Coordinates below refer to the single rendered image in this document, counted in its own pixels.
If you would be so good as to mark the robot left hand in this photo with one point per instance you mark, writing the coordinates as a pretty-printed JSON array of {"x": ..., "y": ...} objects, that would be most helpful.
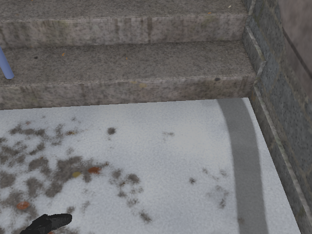
[{"x": 47, "y": 223}]

